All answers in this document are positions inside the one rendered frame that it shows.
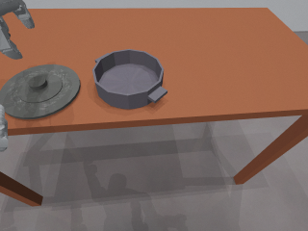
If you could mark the pot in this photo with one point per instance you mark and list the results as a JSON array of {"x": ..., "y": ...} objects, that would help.
[{"x": 129, "y": 79}]

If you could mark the robot left hand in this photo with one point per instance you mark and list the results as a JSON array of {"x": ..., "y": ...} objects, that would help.
[{"x": 18, "y": 7}]

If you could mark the knob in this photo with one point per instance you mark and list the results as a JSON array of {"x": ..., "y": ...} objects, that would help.
[{"x": 37, "y": 83}]

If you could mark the table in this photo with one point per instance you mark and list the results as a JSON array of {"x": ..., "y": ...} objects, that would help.
[{"x": 219, "y": 64}]

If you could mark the lid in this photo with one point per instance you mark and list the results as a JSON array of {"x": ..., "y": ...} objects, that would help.
[{"x": 20, "y": 101}]

